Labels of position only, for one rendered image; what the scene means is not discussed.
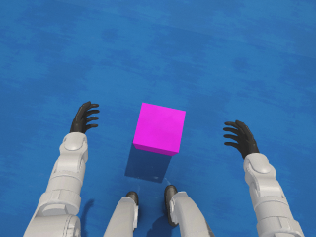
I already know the right robot thigh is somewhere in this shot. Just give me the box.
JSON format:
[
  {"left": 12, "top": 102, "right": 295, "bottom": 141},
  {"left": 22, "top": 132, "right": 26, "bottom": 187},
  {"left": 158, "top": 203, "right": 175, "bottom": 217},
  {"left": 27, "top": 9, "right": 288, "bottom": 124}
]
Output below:
[{"left": 169, "top": 196, "right": 215, "bottom": 237}]

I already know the carton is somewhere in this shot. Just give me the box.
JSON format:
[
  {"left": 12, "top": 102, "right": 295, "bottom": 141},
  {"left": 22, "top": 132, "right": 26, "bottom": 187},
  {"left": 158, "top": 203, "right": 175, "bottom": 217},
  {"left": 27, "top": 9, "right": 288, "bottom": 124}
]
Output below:
[{"left": 133, "top": 103, "right": 186, "bottom": 156}]

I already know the left robot forearm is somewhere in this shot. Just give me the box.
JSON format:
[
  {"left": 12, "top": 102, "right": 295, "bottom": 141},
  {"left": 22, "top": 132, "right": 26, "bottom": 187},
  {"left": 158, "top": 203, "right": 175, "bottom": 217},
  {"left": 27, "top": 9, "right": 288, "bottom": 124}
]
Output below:
[{"left": 23, "top": 132, "right": 88, "bottom": 237}]

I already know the right robot forearm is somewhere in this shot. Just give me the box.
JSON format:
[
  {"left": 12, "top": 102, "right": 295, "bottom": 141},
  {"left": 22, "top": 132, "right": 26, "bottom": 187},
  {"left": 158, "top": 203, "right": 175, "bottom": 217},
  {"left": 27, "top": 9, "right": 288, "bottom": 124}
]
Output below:
[{"left": 243, "top": 153, "right": 305, "bottom": 237}]

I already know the robot left upper arm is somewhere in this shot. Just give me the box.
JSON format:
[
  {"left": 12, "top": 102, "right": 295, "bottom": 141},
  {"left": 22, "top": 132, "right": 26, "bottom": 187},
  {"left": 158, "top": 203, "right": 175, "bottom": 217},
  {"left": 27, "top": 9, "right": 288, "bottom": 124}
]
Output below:
[{"left": 25, "top": 214, "right": 81, "bottom": 237}]

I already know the robot left foot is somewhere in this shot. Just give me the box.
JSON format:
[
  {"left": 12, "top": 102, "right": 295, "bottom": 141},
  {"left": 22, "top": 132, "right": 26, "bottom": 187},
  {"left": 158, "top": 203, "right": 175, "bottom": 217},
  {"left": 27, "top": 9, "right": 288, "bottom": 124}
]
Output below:
[{"left": 126, "top": 191, "right": 139, "bottom": 232}]

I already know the robot left hand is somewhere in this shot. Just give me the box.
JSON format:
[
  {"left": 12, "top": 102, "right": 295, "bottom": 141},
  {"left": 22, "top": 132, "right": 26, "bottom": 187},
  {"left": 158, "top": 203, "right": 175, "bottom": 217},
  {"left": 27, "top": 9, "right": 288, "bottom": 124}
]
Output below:
[{"left": 69, "top": 101, "right": 99, "bottom": 134}]

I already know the robot right hand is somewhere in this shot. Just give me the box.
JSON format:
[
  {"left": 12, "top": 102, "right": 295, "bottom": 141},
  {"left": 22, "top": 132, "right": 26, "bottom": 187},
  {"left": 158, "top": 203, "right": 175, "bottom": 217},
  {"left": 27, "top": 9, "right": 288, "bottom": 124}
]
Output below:
[{"left": 223, "top": 119, "right": 260, "bottom": 160}]

